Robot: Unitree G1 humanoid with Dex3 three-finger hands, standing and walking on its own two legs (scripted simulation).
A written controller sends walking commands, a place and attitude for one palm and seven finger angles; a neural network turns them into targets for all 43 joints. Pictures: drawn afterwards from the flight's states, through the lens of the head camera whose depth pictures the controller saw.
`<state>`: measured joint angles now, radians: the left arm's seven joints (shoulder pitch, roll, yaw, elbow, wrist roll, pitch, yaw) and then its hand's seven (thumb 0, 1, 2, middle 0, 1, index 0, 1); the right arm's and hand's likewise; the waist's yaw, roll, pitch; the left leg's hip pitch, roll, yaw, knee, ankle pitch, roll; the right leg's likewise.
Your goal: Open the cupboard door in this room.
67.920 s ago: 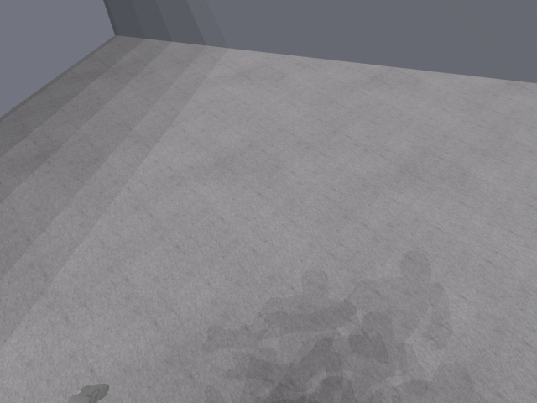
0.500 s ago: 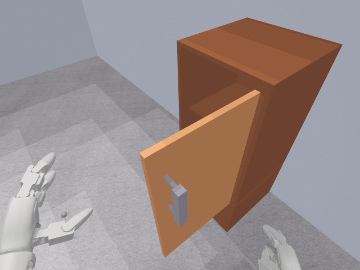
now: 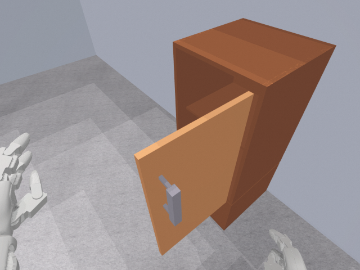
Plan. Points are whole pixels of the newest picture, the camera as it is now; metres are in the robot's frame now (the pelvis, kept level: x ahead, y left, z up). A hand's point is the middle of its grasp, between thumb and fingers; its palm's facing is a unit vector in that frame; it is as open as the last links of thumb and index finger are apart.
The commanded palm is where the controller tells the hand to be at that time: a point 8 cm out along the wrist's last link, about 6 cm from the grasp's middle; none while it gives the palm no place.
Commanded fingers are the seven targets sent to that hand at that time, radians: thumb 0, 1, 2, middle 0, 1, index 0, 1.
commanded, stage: draw the hand back to the body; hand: left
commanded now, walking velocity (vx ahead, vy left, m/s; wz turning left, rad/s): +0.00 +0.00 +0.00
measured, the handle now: (169, 200) +0.29 +0.07 -0.03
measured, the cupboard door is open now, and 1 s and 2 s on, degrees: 89 89 89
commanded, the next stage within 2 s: step back with the hand held close in 0.12 s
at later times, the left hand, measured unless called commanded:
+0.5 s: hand (50, 196) +0.19 +0.25 +0.15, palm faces +0.38 -0.79 -0.47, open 7.4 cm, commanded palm +0.13 +0.29 +0.17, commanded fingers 0.00 0.90 0.90 -0.20 -0.30 -0.20 -0.30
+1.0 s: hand (1, 239) +0.11 +0.28 +0.15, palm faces +0.44 -0.76 -0.48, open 7.4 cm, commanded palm +0.05 +0.31 +0.17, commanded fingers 0.00 0.90 0.90 -0.20 -0.30 -0.20 -0.30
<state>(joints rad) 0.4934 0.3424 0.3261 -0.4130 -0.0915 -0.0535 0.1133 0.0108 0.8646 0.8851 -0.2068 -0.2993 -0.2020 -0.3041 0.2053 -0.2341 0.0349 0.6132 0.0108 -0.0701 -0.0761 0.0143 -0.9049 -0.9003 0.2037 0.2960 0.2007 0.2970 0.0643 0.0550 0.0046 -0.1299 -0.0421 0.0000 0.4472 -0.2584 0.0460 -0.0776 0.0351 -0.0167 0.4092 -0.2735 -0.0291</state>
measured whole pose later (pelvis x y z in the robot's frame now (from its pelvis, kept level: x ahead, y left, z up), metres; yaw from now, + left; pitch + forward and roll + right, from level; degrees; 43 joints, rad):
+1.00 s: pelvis -0.08 +0.01 -0.01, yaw +1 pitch +0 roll -2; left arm 0.56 0.41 0.43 -0.50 -0.02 -0.18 0.17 0.01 0.89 0.90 -0.21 -0.30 -0.21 -0.30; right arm 0.21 -0.23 0.01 0.56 0.00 -0.02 -0.09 0.01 -0.90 -0.90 0.20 0.30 0.20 0.30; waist 0.00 0.02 0.02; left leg -0.40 -0.03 0.00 0.58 -0.19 0.07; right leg -0.33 0.05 -0.02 0.53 -0.20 0.00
